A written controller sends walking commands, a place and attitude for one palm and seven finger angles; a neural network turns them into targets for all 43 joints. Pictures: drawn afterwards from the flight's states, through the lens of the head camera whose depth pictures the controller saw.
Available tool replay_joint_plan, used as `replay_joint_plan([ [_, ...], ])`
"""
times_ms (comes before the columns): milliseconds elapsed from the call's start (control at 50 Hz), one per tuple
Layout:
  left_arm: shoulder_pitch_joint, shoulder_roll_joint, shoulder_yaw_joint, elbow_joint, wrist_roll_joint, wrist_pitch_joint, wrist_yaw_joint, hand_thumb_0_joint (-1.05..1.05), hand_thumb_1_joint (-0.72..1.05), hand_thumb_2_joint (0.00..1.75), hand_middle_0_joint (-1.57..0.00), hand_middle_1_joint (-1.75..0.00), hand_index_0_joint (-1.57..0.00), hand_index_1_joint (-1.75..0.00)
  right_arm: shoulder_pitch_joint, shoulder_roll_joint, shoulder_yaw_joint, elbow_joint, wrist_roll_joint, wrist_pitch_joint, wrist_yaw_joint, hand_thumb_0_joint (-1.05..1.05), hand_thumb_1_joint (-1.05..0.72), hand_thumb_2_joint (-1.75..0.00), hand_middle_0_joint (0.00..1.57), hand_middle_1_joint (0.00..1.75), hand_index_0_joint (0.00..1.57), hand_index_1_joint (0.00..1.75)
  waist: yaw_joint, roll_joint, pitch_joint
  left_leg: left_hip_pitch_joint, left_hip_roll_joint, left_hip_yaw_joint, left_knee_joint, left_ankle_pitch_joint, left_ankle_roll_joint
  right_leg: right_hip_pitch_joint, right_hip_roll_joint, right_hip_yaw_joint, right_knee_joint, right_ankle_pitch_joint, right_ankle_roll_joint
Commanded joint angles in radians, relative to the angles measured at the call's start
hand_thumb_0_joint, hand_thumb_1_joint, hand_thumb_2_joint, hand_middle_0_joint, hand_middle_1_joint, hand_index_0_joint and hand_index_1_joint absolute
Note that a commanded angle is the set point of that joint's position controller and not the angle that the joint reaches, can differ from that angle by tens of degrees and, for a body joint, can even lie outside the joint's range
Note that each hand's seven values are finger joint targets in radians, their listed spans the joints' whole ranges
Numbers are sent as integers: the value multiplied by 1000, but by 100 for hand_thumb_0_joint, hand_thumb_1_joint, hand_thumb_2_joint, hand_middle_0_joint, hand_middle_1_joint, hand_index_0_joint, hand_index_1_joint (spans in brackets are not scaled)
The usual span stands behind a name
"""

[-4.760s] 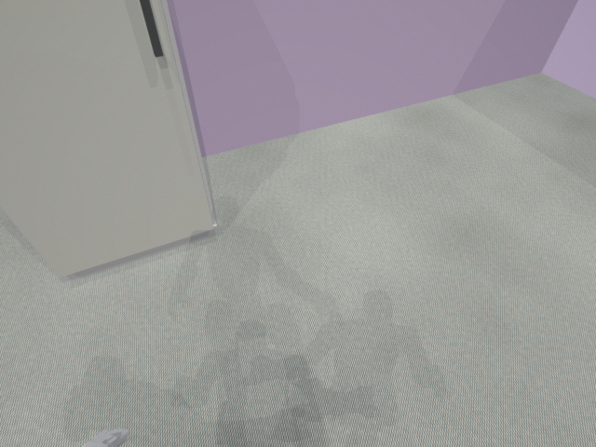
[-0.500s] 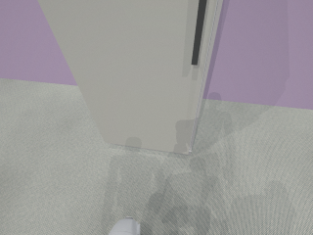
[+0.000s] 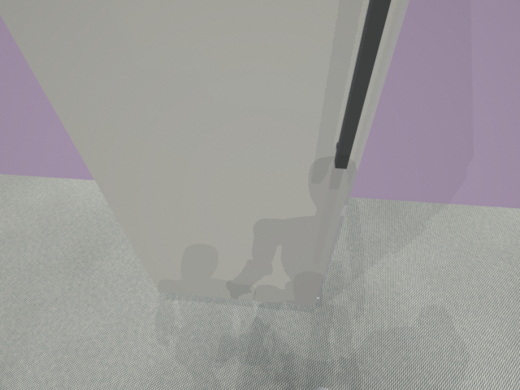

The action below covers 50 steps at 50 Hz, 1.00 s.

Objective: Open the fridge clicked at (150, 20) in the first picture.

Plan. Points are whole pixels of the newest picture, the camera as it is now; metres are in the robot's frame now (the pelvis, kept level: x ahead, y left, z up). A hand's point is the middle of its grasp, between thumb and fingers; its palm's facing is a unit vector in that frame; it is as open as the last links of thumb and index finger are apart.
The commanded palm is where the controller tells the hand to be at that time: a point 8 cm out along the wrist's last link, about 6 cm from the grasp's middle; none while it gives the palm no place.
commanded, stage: come to a stop and stand still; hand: right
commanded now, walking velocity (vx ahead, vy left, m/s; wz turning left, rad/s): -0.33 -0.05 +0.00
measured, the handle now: (361, 62) +0.51 -0.12 +0.26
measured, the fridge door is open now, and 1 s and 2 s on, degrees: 0 0 0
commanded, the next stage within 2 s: look again from close up in 1.50 s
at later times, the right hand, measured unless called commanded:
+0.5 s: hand out of the picture +0.03 -0.16 -0.18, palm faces +0.06 +0.96 -0.26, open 7.4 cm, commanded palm none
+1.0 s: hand out of the picture -0.02 -0.18 -0.18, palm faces +0.08 +0.97 -0.21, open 7.4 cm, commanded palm none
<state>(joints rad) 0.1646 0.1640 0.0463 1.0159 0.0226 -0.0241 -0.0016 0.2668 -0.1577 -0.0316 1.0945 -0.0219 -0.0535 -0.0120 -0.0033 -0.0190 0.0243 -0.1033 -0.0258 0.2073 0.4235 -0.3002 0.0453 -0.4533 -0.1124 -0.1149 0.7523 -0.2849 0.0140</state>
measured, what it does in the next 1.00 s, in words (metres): steps on the spot: right foot, then left foot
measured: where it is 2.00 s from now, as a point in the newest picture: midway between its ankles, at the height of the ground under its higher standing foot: outside the picture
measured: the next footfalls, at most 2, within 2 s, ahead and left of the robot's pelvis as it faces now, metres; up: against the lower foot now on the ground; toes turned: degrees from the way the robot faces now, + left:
right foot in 0.06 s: +0.14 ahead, -0.10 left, +0.00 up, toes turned -9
left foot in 0.50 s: +0.04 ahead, +0.14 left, +0.00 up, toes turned +5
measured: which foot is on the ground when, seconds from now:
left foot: down 0.00-0.08, up 0.10-0.48, down 0.50-1.00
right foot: up 0.00-0.04, down 0.06-0.50, up 0.52-0.90, down 0.92-1.00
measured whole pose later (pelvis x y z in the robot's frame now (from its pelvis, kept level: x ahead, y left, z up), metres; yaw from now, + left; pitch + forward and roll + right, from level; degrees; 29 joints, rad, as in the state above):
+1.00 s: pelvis -0.01 +0.01 +0.00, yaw +0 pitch +0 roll -1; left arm 0.27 0.15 0.02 1.06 0.02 0.01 0.02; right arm 0.29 -0.20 -0.05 1.08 -0.02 0.04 -0.03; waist -0.04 0.05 0.03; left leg -0.30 0.11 0.05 0.60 -0.35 -0.04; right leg -0.18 -0.02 -0.08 0.48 -0.31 0.00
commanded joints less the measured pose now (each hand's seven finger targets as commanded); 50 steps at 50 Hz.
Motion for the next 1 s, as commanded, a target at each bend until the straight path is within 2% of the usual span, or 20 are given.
replay_joint_plan([
  [0, 109, 23, -6, 9, 3, -15, 2, 0, 90, 90, -20, -30, -20, -30, 67, -110, -16, -6, 10, -7, -14, 0, -90, -90, 20, 30, 20, 30, 29, 68, 14, -42, 242, -155, -21, 502, 74, 196, 36, -13, -225, 144, -4],
  [20, 167, 51, -4, 32, 3, -22, 10, 0, 90, 90, -20, -30, -20, -30, 78, -83, -8, -6, 11, 0, -17, 0, -90, -90, 20, 30, 20, 30, 46, -21, -33, -79, 197, -126, 99, 514, 24, 331, 3, 32, -281, 405, -15],
  [40, 208, 107, 0, 36, 6, -26, 23, 0, 90, 90, -20, -30, -20, -30, 109, -47, 3, -10, 20, 5, -23, 0, -90, -90, 20, 30, 20, 30, 47, -150, -90, -180, 134, -96, 187, 329, -35, 468, -142, 172, -273, 784, -80],
  [60, 203, 138, -1, 40, -6, -17, 33, 0, 90, 90, -20, -30, -20, -30, 148, -26, 13, -7, 27, 15, -31, 0, -90, -90, 20, 30, 20, 30, 25, -239, -129, -189, 95, -100, 256, -89, -71, 492, -274, 263, -293, 1080, -170],
  [80, 155, 138, -7, 39, -12, -9, 42, 0, 90, 90, -20, -30, -20, -30, 160, -41, 12, 4, 22, 28, -38, 0, -90, -90, 20, 30, 20, 30, 11, -228, -113, -176, 99, -140, 315, -295, -79, 452, -290, 246, -348, 1086, -206],
  [140, 62, 119, -4, 19, -15, 7, 60, 0, 90, 90, -20, -30, -20, -30, 108, -69, 0, -4, 8, 63, -39, 0, -90, -90, 20, 30, 20, 30, 2, -176, 16, -226, 124, -186, 378, -245, -83, 338, -249, 205, -399, 990, -197],
  [280, -3, 172, 50, -41, -4, 40, 47, 0, 90, 90, -20, -30, -20, -30, 103, -46, -38, -68, 0, 100, -31, 0, -90, -90, 20, 30, 20, 30, 1, -44, -138, -293, 84, -193, 621, -185, -88, 327, -252, 133, -384, 639, -215],
  [380, -72, 153, 51, -58, 4, 48, 21, 0, 90, 90, -20, -30, -20, -30, 117, -26, -29, -85, -1, 91, -23, 0, -90, -90, 20, 30, 20, 30, -16, -211, -78, -166, 91, -138, 377, -128, -73, 142, -187, 134, -466, 34, -155],
  [420, -65, 135, 43, -48, 0, 52, 15, 0, 90, 90, -20, -30, -20, -30, 182, -38, -24, -57, -6, 73, -23, 0, -90, -90, 20, 30, 20, 30, -50, -157, -47, -45, 77, -114, 147, -29, -73, 62, -133, 119, -418, -172, -101],
  [440, -39, 108, 38, -45, -6, 57, 11, 0, 90, 90, -20, -30, -20, -30, 211, -72, -25, -47, -13, 66, -25, 0, -90, -90, 20, 30, 20, 30, -57, -45, -39, 1, 96, -142, 13, -13, -75, 17, -64, 78, -343, -231, -57],
  [460, -19, 48, 26, -55, -18, 68, 5, 0, 90, 90, -20, -30, -20, -30, 180, -140, -28, -65, -23, 54, -27, 0, -90, -90, 20, 30, 20, 30, -40, 183, 7, -108, 268, -404, -185, -258, -22, -17, 28, 22, -159, -243, 4],
  [480, -57, 48, 25, -91, -14, 78, -3, 0, 90, 90, -20, -30, -20, -30, 100, -216, -35, -107, -16, 59, -26, 0, -90, -90, 20, 30, 20, 30, -44, 297, 110, -297, 419, -613, -351, -472, 52, -32, 60, 43, -22, -228, 16],
  [520, -54, 88, 38, -88, -3, 92, -14, 0, 90, 90, -20, -30, -20, -30, -3, -240, -47, -146, -16, 61, -32, 0, -90, -90, 20, 30, 20, 30, -19, 205, 155, -458, 436, -621, -395, -522, 71, 11, 51, 107, 153, -146, 6],
  [600, 99, 106, 38, -27, 6, 80, -18, 0, 90, 90, -20, -30, -20, -30, -23, -194, -46, -143, -6, 48, -26, 0, -90, -90, 20, 30, 20, 30, 10, 191, 93, -258, 312, -379, -253, -153, 14, -40, 74, 102, 275, 17, 20],
  [740, 38, 88, 19, -63, 0, 54, -8, 0, 90, 90, -20, -30, -20, -30, 131, -185, -53, -91, -13, 41, -31, 0, -90, -90, 20, 30, 20, 30, -77, 206, -8, 39, 361, -399, -172, 97, 86, -60, 61, 79, 48, -110, 46],
  [820, 128, 60, 5, -26, -14, 37, 5, 0, 90, 90, -20, -30, -20, -30, 71, -193, -54, -78, -12, 47, -27, 0, -90, -90, 20, 30, 20, 30, -34, 247, -44, -51, 315, -329, -83, 255, 64, 192, 93, 35, -252, -62, 31],
  [860, 229, 85, 2, 19, -15, 19, 13, 0, 90, 90, -20, -30, -20, -30, 26, -152, -44, -86, 6, 56, -26, 0, -90, -90, 20, 30, 20, 30, 8, 118, -78, -170, 218, -242, 34, 172, -8, 394, 55, 60, -416, 121, 15],
  [900, 202, 188, 17, 6, -5, 16, 25, 0, 90, 90, -20, -30, -20, -30, 21, -66, -23, -98, 13, 67, -22, 0, -90, -90, 20, 30, 20, 30, -3, -195, -33, -268, 110, -120, 170, -101, -86, 320, -193, 314, -501, 212, -93],
  [940, 126, 152, 4, 2, 1, 16, 31, 0, 90, 90, -20, -30, -20, -30, -12, -55, -15, -85, 1, 70, -18, 0, -90, -90, 20, 30, 20, 30, -13, -152, 40, -232, 115, -139, 223, -112, -87, 215, -156, 256, -531, 179, -114],
  [980, 111, 120, -8, 16, -2, 11, 40, 0, 90, 90, -20, -30, -20, -30, -5, -66, -9, -53, 4, 69, -15, 0, -90, -90, 20, 30, 20, 30, -16, -183, 48, -194, 112, -150, 188, -41, -78, 247, -100, 180, -463, 406, -99],
])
